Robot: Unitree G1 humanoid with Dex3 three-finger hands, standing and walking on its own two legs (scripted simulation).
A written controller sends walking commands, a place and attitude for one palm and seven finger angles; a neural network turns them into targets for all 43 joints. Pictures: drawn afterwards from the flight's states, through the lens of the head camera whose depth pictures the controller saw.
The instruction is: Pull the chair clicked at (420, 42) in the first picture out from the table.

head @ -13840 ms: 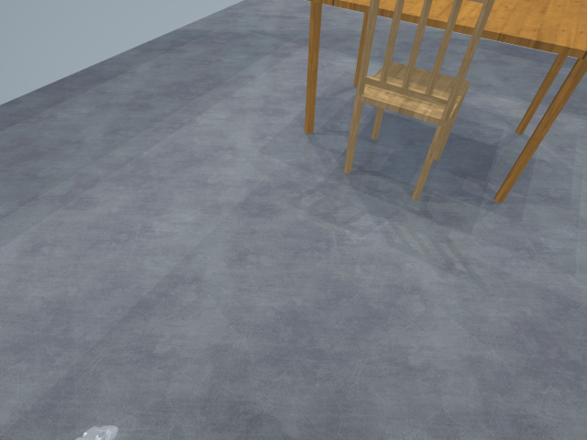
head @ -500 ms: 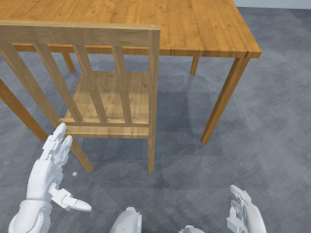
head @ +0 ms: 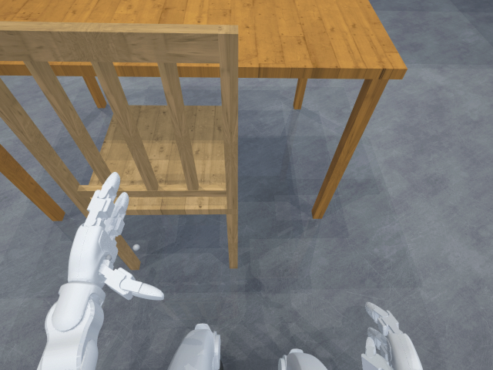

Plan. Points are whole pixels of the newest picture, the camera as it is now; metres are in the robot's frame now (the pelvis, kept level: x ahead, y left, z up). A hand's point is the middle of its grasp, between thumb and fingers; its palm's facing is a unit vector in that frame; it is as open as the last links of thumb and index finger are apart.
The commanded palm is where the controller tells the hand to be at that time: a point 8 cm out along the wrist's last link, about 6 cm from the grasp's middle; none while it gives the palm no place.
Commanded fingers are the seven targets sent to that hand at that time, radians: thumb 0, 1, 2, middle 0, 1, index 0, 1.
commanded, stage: aim the fingers beside a spindle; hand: left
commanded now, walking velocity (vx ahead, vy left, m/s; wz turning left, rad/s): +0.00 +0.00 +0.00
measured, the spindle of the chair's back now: (132, 138) +0.52 +0.25 +0.03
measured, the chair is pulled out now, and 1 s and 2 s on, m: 0.00 0.00 0.00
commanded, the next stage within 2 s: push the fingers through the gap in 1.54 s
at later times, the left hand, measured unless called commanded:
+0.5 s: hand (159, 231) +0.33 +0.16 +0.02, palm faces +0.02 -1.00 -0.02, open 16.9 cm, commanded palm +0.31 +0.21 +0.02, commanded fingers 0.00 -0.50 0.30 -0.06 -0.08 -0.06 -0.08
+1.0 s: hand (191, 210) +0.38 +0.12 +0.00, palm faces +0.01 -1.00 -0.02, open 16.9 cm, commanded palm +0.36 +0.17 +0.00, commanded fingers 0.00 -0.50 0.30 -0.06 -0.08 -0.06 -0.08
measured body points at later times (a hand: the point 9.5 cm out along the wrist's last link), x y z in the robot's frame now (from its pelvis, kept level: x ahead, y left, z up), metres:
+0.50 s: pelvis +0.00 +0.00 -0.02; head +0.08 +0.01 +0.43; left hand +0.32 +0.21 +0.02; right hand +0.16 -0.25 -0.11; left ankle +0.08 +0.10 -0.65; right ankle -0.01 -0.11 -0.65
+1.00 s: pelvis +0.00 +0.00 -0.03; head +0.10 +0.01 +0.41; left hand +0.38 +0.17 +0.00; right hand +0.12 -0.25 -0.14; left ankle +0.08 +0.10 -0.65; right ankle -0.01 -0.11 -0.65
